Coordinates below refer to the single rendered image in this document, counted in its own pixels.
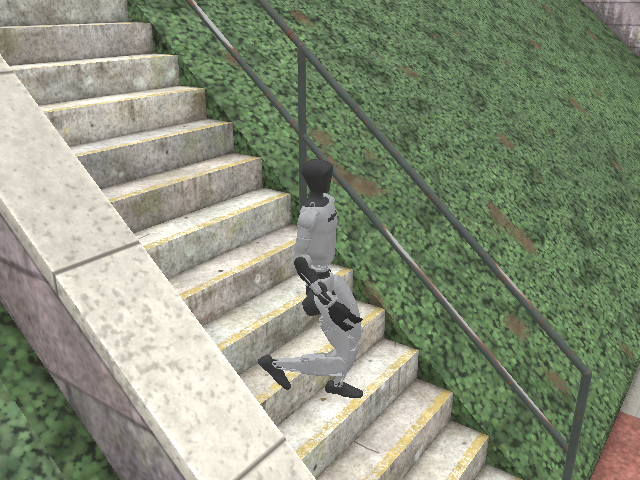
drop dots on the stairs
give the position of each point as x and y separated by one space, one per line
226 244

